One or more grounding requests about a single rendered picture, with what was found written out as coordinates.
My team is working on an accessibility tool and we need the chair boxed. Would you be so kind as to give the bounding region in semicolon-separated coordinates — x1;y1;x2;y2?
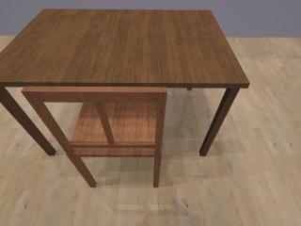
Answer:
21;86;167;188

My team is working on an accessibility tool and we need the table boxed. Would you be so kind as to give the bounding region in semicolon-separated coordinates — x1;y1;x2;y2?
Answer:
0;8;250;156

